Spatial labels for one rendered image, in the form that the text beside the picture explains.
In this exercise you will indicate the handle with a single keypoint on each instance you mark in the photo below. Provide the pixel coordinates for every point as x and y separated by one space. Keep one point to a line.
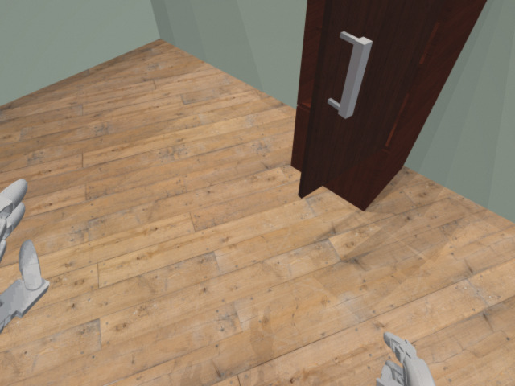
356 70

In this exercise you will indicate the cupboard door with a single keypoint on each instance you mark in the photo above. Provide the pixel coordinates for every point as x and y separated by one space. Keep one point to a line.
400 30

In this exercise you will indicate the robot right hand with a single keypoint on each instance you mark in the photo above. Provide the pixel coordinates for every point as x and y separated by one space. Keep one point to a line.
415 372

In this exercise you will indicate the robot left hand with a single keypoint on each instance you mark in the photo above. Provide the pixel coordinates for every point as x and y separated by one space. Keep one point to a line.
23 293

